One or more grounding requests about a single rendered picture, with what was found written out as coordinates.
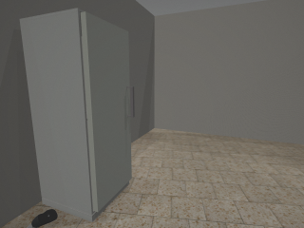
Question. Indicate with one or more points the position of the robot right foot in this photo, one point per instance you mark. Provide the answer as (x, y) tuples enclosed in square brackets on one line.
[(45, 218)]

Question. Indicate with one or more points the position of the fridge door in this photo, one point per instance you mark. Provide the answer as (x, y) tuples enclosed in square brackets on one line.
[(107, 93)]

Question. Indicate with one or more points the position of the handle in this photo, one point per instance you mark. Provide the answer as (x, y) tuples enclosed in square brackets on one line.
[(132, 102)]

